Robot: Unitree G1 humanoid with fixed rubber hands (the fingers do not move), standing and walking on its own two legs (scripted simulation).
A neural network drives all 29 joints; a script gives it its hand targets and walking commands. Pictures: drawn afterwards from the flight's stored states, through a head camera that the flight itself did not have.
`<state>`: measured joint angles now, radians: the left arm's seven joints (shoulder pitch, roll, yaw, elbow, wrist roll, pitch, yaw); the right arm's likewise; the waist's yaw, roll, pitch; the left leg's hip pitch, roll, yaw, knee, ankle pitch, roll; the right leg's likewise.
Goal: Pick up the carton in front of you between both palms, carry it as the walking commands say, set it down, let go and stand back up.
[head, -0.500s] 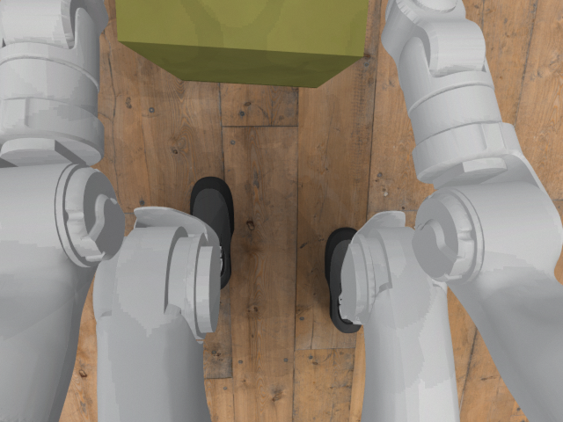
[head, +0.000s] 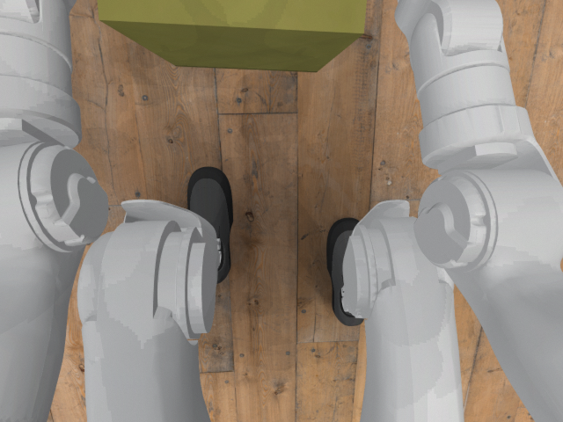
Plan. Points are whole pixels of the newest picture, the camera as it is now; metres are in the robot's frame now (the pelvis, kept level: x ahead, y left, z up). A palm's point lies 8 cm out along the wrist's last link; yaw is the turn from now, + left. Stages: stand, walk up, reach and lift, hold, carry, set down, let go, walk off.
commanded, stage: set down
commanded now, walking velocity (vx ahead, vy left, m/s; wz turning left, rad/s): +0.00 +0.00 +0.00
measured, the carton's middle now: out of the picture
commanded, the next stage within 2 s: let go in 1.52 s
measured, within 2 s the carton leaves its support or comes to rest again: rests again in 0.20 s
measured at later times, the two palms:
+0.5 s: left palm out of the picture +0.54 +0.30 -0.18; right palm out of the picture +0.58 -0.09 -0.18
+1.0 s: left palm out of the picture +0.56 +0.30 -0.01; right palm out of the picture +0.60 -0.08 +0.00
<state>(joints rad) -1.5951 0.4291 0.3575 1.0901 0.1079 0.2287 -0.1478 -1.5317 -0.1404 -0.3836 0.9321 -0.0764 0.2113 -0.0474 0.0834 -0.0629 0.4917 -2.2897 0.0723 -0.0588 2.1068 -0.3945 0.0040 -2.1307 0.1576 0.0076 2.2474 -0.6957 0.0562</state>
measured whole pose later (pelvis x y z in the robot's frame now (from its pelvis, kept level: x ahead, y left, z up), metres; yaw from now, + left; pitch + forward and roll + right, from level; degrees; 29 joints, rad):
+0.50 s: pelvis +0.01 +0.00 +0.00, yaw +0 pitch +34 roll -2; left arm -1.59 0.55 0.23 1.24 -0.14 0.05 -0.01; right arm -1.55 -0.31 -0.06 0.99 0.19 0.13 -0.15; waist 0.06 -0.04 0.52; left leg -2.29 0.07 -0.05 2.11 -0.42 0.01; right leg -2.13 0.16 0.02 2.24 -0.72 0.07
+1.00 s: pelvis +0.02 +0.01 +0.10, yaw +1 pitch +44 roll -5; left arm -1.46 0.46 0.29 1.06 0.00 0.18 -0.02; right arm -1.40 -0.22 -0.27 0.91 0.06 0.22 -0.16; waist 0.04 -0.04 0.14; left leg -2.16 0.03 -0.06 1.77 -0.37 0.01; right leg -2.00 0.10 0.00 1.87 -0.64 0.05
